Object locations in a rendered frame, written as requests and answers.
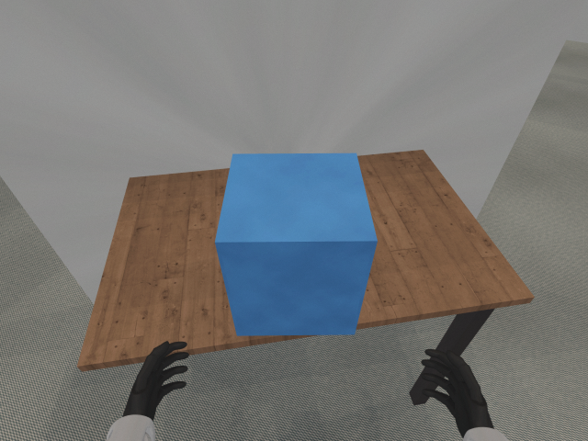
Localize carton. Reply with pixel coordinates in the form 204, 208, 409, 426
215, 153, 378, 336

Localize robot left forearm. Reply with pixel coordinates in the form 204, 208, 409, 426
107, 414, 155, 441

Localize left robot hand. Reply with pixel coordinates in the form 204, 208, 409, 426
122, 341, 189, 420

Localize right robot hand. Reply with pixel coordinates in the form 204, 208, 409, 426
421, 349, 494, 438

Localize table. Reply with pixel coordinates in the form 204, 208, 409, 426
77, 150, 534, 405

